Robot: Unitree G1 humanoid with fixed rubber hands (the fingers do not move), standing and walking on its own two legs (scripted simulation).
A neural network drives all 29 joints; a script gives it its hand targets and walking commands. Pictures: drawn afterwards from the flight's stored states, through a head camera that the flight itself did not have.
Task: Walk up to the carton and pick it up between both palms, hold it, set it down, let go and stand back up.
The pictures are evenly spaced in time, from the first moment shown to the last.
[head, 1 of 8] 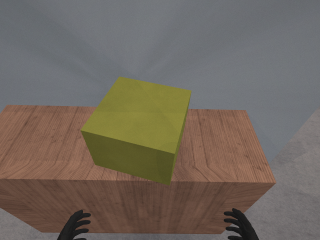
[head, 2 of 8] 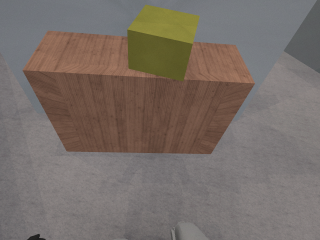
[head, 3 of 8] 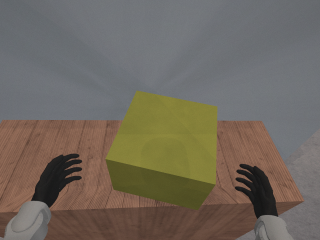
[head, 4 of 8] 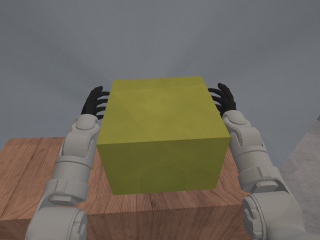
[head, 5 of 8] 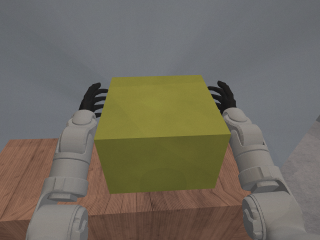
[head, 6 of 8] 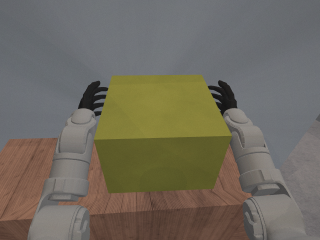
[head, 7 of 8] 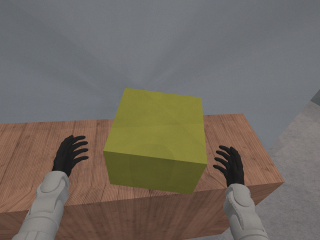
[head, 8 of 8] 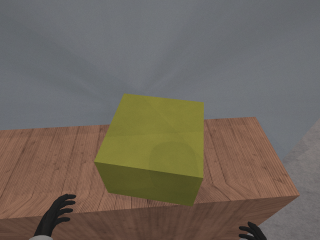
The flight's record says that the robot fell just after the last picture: no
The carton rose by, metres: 0.17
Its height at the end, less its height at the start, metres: +0.00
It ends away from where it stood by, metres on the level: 0.01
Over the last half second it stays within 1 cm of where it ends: yes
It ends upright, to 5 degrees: yes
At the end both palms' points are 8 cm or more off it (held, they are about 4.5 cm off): yes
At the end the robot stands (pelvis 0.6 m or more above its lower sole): yes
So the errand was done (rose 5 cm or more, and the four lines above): yes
